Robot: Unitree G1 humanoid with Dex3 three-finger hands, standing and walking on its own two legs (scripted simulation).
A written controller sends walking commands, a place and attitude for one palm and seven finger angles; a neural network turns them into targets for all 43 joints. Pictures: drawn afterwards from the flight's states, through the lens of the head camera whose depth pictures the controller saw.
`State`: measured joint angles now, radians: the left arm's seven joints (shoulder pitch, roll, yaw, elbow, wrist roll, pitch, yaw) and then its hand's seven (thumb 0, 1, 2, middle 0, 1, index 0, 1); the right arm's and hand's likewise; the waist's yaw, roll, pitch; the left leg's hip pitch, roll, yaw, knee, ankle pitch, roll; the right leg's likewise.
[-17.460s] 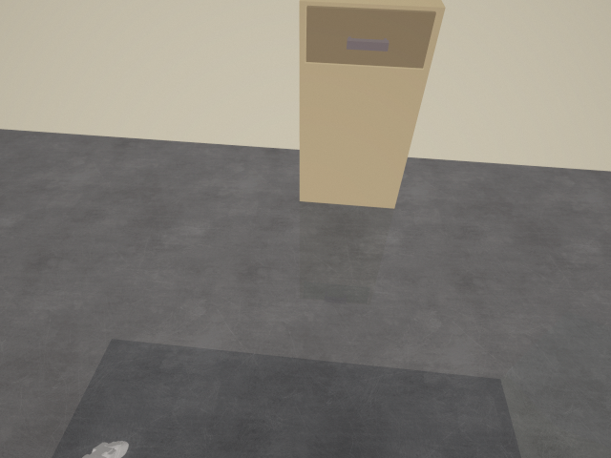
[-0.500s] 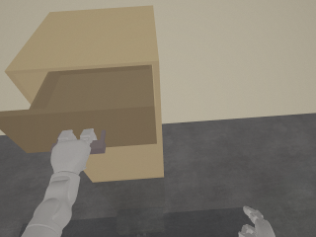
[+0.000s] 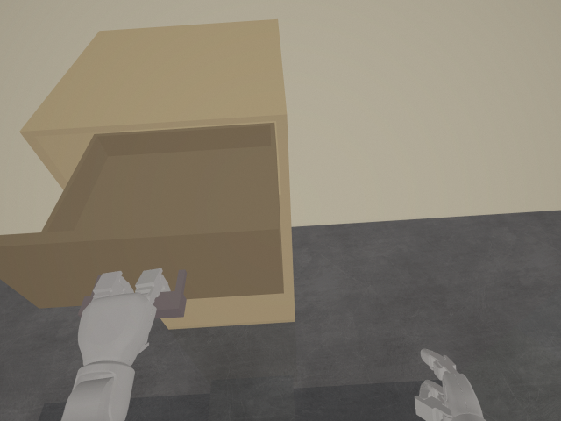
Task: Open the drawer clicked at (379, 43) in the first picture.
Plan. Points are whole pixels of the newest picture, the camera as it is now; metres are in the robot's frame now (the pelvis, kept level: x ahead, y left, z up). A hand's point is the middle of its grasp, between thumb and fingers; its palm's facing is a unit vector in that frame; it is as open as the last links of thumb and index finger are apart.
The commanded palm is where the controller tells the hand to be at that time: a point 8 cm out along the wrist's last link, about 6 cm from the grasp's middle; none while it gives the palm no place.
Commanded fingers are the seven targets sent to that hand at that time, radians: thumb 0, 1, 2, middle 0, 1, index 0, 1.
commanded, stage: pull the drawer open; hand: left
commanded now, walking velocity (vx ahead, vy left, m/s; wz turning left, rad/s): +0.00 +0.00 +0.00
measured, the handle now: (137, 292) +0.28 +0.25 +0.03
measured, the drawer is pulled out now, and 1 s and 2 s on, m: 0.24 0.30 0.30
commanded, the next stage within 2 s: open the thumb to release the handle in 0.78 s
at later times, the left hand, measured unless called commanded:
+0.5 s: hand (127, 379) +0.17 +0.22 +0.01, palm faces +0.02 -0.10 -0.99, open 6.1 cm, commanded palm +0.13 +0.23 +0.07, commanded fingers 0.00 0.90 0.90 -0.40 -1.35 -0.40 -1.35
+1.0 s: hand (125, 377) +0.17 +0.23 +0.01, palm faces +0.06 -0.07 -1.00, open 6.2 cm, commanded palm +0.14 +0.23 +0.07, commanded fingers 0.00 0.41 0.69 -0.37 -1.30 -0.37 -1.30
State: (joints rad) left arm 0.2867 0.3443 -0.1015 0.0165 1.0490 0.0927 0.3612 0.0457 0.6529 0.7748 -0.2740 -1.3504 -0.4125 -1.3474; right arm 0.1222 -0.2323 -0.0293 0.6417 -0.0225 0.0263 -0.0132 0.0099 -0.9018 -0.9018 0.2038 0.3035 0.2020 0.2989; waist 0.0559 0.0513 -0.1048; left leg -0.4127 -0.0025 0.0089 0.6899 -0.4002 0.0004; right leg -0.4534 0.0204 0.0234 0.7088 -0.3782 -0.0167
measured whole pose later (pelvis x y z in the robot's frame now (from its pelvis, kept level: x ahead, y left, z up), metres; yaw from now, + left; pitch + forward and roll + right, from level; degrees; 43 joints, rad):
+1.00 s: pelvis -0.01 -0.01 -0.01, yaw +0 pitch +7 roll +1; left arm 0.50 0.35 -0.08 -0.15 1.05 0.07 0.44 0.02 0.62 0.76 -0.33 -1.34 -0.40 -1.33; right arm 0.11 -0.23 -0.02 0.63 -0.05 0.04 0.00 0.01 -0.90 -0.90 0.20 0.30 0.20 0.30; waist 0.07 0.06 -0.11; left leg -0.47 0.00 0.01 0.78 -0.43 -0.01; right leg -0.52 0.03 0.02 0.80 -0.41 -0.03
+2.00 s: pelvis -0.03 -0.01 +0.00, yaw +1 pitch +3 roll +1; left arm 0.31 0.35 -0.14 -0.06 1.02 0.12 0.34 0.00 -0.49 0.30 -0.34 -1.21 -0.39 -1.25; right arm 0.10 -0.22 0.00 0.66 -0.02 0.03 -0.06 0.01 -0.90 -0.90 0.20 0.30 0.20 0.30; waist 0.08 0.07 -0.07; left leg -0.39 -0.01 -0.02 0.69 -0.36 -0.01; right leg -0.42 0.01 0.00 0.72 -0.35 -0.03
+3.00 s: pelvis -0.03 +0.00 +0.03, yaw +2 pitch -3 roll +0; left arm 0.06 0.50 -0.04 -0.33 0.87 0.25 0.01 0.00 -0.49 0.30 -0.35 -1.21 -0.34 -1.21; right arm 0.02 -0.24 0.05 0.66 0.03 0.08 -0.02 0.01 -0.90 -0.90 0.20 0.30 0.20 0.30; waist 0.12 0.13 -0.01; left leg -0.12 -0.02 -0.03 0.40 -0.22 0.00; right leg -0.15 0.00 -0.01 0.43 -0.22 -0.01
